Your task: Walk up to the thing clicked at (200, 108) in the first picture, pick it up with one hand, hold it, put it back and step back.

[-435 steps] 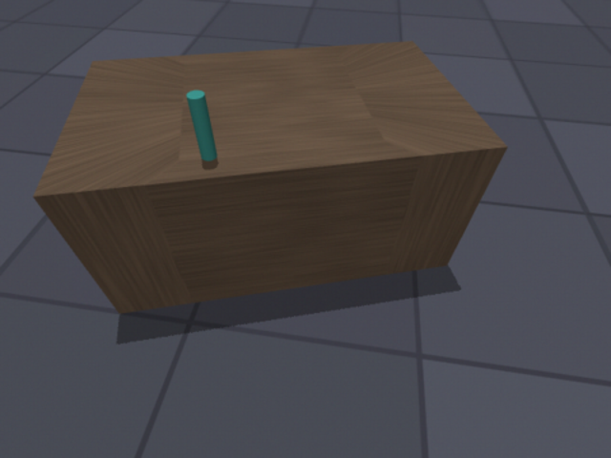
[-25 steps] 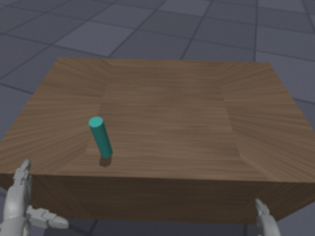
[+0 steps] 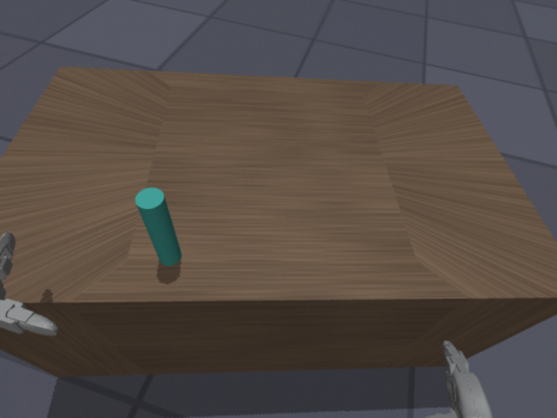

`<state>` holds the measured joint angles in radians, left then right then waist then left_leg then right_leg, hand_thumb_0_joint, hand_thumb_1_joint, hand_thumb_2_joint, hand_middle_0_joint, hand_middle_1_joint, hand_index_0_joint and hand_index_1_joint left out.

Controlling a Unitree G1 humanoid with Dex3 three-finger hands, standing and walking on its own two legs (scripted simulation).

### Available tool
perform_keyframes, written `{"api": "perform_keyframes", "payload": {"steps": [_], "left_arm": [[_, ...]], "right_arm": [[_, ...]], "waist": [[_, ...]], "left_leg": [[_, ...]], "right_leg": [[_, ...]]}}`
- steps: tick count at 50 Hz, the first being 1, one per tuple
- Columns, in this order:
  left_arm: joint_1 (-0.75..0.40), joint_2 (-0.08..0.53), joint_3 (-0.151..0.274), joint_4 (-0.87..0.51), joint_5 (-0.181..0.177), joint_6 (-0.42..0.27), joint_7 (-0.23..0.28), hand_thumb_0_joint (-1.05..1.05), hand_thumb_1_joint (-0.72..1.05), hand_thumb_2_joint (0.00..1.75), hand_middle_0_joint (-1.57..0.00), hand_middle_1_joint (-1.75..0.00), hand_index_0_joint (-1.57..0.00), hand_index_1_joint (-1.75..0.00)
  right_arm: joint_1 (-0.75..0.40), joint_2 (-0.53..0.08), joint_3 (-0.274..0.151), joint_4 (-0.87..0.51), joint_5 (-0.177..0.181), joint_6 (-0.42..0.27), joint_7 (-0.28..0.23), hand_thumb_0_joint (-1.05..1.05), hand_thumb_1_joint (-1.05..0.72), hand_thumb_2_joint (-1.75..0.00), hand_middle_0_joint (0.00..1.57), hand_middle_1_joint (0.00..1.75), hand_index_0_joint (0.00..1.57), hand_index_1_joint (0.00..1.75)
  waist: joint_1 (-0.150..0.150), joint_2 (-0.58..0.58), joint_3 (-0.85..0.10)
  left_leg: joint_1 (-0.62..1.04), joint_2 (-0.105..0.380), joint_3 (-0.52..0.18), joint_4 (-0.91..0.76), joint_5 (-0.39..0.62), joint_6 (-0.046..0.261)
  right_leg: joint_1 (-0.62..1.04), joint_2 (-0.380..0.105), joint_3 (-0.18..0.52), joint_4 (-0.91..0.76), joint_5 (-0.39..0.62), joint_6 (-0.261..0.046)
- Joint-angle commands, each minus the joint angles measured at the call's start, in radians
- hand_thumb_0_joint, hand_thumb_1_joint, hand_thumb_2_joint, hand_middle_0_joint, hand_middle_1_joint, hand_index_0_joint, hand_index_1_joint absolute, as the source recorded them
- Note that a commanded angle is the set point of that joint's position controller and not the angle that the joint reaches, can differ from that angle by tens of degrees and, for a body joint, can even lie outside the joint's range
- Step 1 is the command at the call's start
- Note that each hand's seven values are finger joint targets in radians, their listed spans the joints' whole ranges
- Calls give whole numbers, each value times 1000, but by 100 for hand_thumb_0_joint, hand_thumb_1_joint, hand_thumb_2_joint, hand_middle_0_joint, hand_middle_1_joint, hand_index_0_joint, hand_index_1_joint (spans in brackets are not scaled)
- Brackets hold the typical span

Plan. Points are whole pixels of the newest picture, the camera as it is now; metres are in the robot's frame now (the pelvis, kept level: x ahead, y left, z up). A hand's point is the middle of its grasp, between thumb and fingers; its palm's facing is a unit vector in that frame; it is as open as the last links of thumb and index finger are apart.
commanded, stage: go down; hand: left
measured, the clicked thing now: (161, 230) +0.44 +0.20 -0.06
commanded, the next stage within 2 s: none
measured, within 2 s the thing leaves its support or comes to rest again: neither
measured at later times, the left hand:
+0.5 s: hand (12, 255) +0.33 +0.36 +0.04, palm faces +0.23 -0.97 -0.02, open 17.5 cm
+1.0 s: hand (4, 240) +0.35 +0.38 +0.04, palm faces +0.21 -0.98 +0.02, open 17.7 cm
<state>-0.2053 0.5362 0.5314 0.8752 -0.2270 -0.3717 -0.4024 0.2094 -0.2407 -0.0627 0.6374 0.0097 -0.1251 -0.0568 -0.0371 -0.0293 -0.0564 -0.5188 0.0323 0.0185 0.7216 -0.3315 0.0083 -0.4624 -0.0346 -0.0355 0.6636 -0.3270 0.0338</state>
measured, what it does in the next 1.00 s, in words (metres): stands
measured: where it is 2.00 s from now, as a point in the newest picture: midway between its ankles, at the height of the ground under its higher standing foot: outside the picture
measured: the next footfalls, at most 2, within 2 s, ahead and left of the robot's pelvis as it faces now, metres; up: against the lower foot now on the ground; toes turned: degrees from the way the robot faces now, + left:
none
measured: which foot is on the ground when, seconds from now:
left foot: down 0.00-1.00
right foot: down 0.00-1.00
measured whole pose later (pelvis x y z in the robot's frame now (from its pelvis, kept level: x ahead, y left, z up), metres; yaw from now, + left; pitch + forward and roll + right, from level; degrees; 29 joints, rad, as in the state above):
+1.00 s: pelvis -0.01 +0.00 -0.04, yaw +0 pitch +16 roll -3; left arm -0.44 0.75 0.71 1.01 -0.26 -0.31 -0.62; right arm 0.33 -0.26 0.04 0.37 0.00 -0.19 -0.08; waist -0.10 -0.03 -0.13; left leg -0.85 0.05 -0.02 1.02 -0.45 0.01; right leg -0.77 -0.02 -0.06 0.94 -0.44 0.03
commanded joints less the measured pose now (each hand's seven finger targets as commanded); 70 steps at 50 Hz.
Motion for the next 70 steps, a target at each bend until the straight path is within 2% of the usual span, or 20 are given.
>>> {"api": "perform_keyframes", "payload": {"steps": [1, 9, 14, 15, 19, 21, 23, 25, 33, 35, 40, 42, 44, 46, 48, 52, 54, 64, 66, 70], "left_arm": [[-231, 332, 79, -195, -29, -73, -24, 0, -56, 3, -7, -4, -7, -4], [-270, 370, 116, -200, -42, -72, -45, 0, -56, 4, -7, -4, -7, -4], [-314, 409, 141, -147, -51, -75, -81, 0, -54, 4, -6, -4, -6, -4], [-330, 420, 146, -144, -54, -78, -90, 0, -56, 4, -6, -4, -7, -4], [-344, 431, 157, -107, -64, -75, -130, 0, -56, 4, -6, -4, -6, -4], [-340, 460, 170, -92, -73, -68, -146, 0, -57, 4, -6, -4, -6, -4], [-384, 481, 177, -115, -75, -68, -163, 0, -59, 4, -6, -4, -6, -4], [-382, 518, 204, -95, -76, -63, -169, 0, -60, 5, -6, -4, -6, -5], [-436, 550, 210, -94, -78, -50, -195, 0, -61, 3, -7, -4, -7, -5], [-450, 550, 213, -102, -82, -46, -205, 0, -61, 4, -6, -4, -6, -5], [-450, 561, 214, -65, -81, -24, -224, 0, -61, 4, -7, -4, -6, -5], [-471, 609, 236, -73, -74, -14, -218, 0, -61, 4, -7, -4, -6, -5], [-482, 589, 224, -60, -72, -5, -218, 0, -61, 5, -7, -5, -6, -6], [-493, 610, 228, -65, -64, -1, -215, 0, -61, 4, -7, -4, -7, -5], [-517, 614, 235, -70, -66, 1, -215, 0, -61, 4, -6, -4, -6, -5], [-522, 632, 238, -44, -63, 13, -218, 0, -61, 4, -6, -5, -6, -5], [-536, 644, 242, -60, -54, 14, -217, 0, -60, 5, -6, -4, -6, -5], [-523, 695, 268, -35, -49, 41, -229, 0, -57, 6, -6, -3, -5, -4], [-498, 640, 240, -28, -52, 46, -239, 0, -60, 5, -6, -4, -6, -5], [-502, 649, 254, -83, -59, 39, -234, 0, -58, 6, -5, -4, -5, -5]], "right_arm": [[-48, -178, -57, -160, 2, -55, -10, 0, 51, -6, 5, 5, 5, 5], [-40, -201, -65, -206, 0, -66, -17, 0, 52, -5, 5, 5, 5, 5], [-8, -168, -31, -209, 0, -68, -23, 0, 49, -6, 5, 5, 5, 5], [-5, -198, -60, -201, -1, -70, -26, 0, 49, -6, 5, 5, 5, 5], [13, -138, 4, -241, 0, -79, -22, 0, 50, -6, 5, 5, 5, 5], [32, -188, -28, -266, 0, -84, -27, 0, 51, -6, 5, 5, 5, 5], [28, -150, 18, -284, -1, -88, -25, 0, 51, -6, 5, 5, 5, 5], [37, -186, -11, -315, -3, -92, -30, 0, 51, -6, 5, 5, 5, 5], [62, -169, 16, -350, -1, -106, -33, 0, 52, -6, 5, 5, 5, 5], [65, -201, -7, -402, -1, -117, -39, 0, 52, -6, 5, 5, 5, 5], [89, -158, 38, -373, -2, -118, -35, 0, 51, -6, 5, 5, 5, 5], [95, -204, 4, -406, -5, -120, -41, 0, 52, -6, 5, 5, 5, 5], [117, -171, 34, -388, -5, -119, -34, 0, 52, -6, 5, 5, 5, 5], [99, -217, -9, -413, -5, -123, -41, 0, 52, -6, 5, 5, 5, 5], [106, -195, 18, -420, -6, -122, -39, 0, 53, -6, 5, 5, 5, 5], [136, -216, -9, -401, -9, -124, -44, 0, 53, -5, 5, 5, 5, 5], [96, -166, 46, -443, -7, -129, -40, 0, 53, -6, 5, 5, 5, 5], [155, -182, 31, -426, -11, -127, -51, 0, 53, -6, 5, 5, 5, 5], [144, -185, 30, -454, -9, -133, -49, 0, 53, -6, 5, 5, 5, 5], [140, -199, 22, -470, -12, -134, -45, 0, 54, -5, 5, 5, 5, 5]], "waist": [[20, 166, -301], [9, 160, -307], [-12, 160, -312], [-21, 161, -296], [-19, 178, -332], [-28, 153, -328], [-18, 181, -353], [-21, 158, -377], [-18, 217, -349], [-39, 189, -386], [-27, 225, -393], [-33, 219, -401], [-26, 237, -379], [-39, 246, -388], [-36, 231, -376], [-45, 247, -398], [-32, 232, -405], [-31, 259, -452], [-37, 242, -432], [-22, 281, -449]], "left_leg": [[178, 1, -44, -73, 283, -19], [150, 11, -54, -41, 274, -19], [114, -2, -42, 4, 268, -8], [101, 2, -49, 4, 253, -11], [84, -4, -44, 37, 234, -7], [65, -9, -39, 51, 243, -2], [64, -14, -37, 71, 255, 0], [64, -12, -44, 81, 263, 1], [7, -9, -48, 91, 148, -8], [27, -4, -55, 103, 179, -6], [20, -1, -60, 130, 236, -9], [14, -1, -62, 130, 217, -10], [0, 0, -62, 134, 205, -11], [11, 9, -73, 127, 183, -14], [-20, 6, -72, 128, 117, -12], [-4, 12, -79, 144, 157, -15], [-36, -2, -63, 159, 153, -8], [-8, -5, -61, 193, 248, -9], [-2, -1, -64, 192, 274, -10], [38, 11, -82, 177, 296, -22]], "right_leg": [[12, 41, -11, -32, 189, -54], [-36, 46, -14, 3, 166, -56], [-56, 41, -6, 28, 190, -51], [-85, 45, -11, 37, 171, -53], [-104, 40, -11, 58, 164, -51], [-99, 40, -7, 67, 188, -50], [-108, 36, -4, 78, 195, -47], [-113, 38, -7, 89, 197, -48], [-186, 44, -13, 123, 93, -55], [-184, 48, -17, 134, 120, -52], [-226, 49, -22, 159, 128, -55], [-225, 50, -21, 164, 120, -55], [-246, 50, -23, 171, 104, -57], [-272, 55, -29, 180, 78, -57], [-273, 55, -29, 176, 48, -55], [-301, 57, -33, 192, 60, -57], [-264, 51, -23, 189, 78, -55], [-278, 51, -24, 205, 130, -54], [-283, 54, -28, 207, 141, -54], [-312, 59, -43, 219, 106, -58]]}}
